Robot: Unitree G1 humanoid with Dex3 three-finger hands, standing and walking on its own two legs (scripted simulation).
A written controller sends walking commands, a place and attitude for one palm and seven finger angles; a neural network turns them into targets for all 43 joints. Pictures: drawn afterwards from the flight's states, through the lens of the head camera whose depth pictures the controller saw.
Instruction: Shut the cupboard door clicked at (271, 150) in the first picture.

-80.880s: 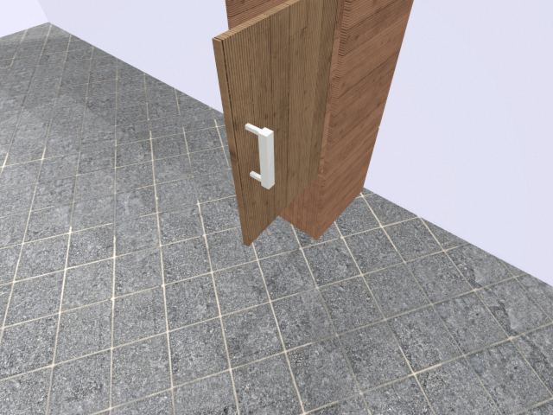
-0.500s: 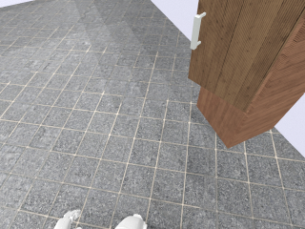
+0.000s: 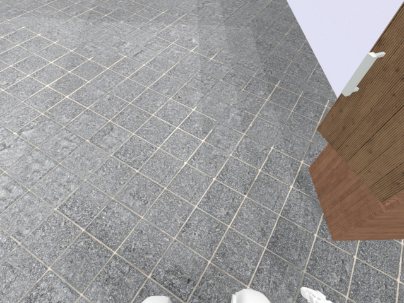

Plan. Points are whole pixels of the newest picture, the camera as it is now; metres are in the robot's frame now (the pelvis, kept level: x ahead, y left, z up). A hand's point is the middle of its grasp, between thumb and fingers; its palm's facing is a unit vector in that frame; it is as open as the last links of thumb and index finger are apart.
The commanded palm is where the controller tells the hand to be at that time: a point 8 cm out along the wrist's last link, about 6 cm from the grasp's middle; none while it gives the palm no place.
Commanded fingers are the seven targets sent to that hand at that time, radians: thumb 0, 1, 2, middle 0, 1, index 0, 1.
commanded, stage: walk to a spot facing it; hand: left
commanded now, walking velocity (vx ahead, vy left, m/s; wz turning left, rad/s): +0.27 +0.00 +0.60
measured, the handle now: (362, 74) +0.81 -0.47 -0.01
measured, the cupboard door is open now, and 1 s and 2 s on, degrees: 21 21 21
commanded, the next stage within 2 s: turn to face it in 0.98 s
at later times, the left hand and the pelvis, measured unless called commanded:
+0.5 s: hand out of the picture +0.03 +0.14 -0.14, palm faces +0.35 -0.90 -0.26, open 7.4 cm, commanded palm none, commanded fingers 0.00 0.90 0.90 -0.20 -0.30 -0.20 -0.30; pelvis +0.08 -0.05 +0.02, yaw +20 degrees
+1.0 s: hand (80, 274) +0.17 +0.28 -0.15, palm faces +0.60 -0.77 -0.21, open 7.4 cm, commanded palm none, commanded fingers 0.00 0.90 0.90 -0.20 -0.30 -0.20 -0.30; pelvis +0.21 +0.06 +0.01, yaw +35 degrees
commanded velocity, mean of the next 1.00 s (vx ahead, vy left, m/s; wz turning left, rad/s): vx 0.29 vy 0.00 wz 0.55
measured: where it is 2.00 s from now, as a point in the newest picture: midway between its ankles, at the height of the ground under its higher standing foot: (173, 257)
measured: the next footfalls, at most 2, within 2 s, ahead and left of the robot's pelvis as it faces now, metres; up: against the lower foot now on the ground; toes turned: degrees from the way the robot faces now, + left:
right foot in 0.24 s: +0.08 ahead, -0.14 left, +0.00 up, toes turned +5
left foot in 0.76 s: +0.22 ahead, +0.15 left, +0.00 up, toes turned +36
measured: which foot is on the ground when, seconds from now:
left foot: down 0.00-0.24, up 0.26-0.74, down 0.76-1.00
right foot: up 0.00-0.22, down 0.24-0.74, up 0.76-1.00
